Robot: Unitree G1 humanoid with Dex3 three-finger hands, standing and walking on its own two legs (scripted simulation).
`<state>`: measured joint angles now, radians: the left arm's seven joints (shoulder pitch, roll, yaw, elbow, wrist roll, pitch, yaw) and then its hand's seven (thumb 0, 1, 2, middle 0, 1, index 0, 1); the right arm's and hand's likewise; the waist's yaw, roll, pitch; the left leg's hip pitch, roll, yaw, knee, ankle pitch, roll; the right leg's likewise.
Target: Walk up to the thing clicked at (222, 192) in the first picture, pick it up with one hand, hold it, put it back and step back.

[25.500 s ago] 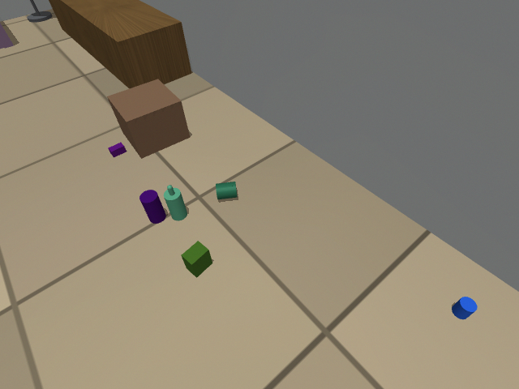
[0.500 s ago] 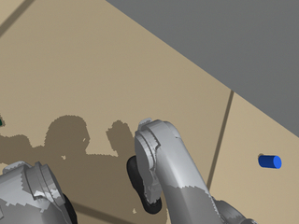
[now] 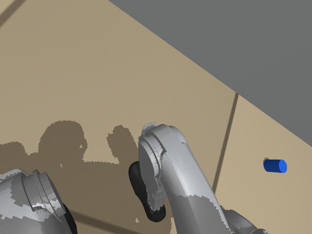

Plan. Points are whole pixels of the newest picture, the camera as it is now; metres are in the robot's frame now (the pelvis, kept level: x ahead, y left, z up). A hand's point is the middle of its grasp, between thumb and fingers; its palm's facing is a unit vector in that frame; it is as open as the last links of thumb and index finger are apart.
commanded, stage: open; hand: left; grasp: from above
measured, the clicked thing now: out of the picture +0.44 +0.33 -0.26
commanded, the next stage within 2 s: withdraw in 0.38 s
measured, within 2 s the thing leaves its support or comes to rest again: rests again in 0.10 s
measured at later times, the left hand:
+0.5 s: hand out of the picture +0.42 +0.33 -0.23, palm faces -0.42 -0.20 -0.88, open 13.0 cm
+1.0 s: hand out of the picture +0.42 +0.34 -0.06, palm faces -0.38 -0.09 -0.92, open 14.0 cm
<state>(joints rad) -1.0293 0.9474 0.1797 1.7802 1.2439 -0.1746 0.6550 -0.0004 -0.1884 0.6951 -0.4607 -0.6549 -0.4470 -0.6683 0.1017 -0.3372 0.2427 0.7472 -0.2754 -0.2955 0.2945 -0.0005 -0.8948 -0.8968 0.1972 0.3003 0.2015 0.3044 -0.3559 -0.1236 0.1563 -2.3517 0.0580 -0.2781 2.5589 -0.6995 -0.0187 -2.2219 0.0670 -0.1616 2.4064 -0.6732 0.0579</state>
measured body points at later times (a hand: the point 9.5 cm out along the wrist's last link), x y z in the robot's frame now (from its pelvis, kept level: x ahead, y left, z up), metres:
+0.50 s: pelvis +0.00 +0.00 +0.00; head +0.26 +0.11 +0.35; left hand +0.44 +0.34 -0.18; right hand +0.05 -0.26 -0.06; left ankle +0.07 +0.14 -0.26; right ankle +0.11 -0.12 -0.26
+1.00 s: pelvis +0.00 -0.01 +0.06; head +0.20 +0.07 +0.45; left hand +0.44 +0.34 -0.01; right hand +0.13 -0.25 -0.06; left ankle +0.07 +0.14 -0.26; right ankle +0.11 -0.12 -0.26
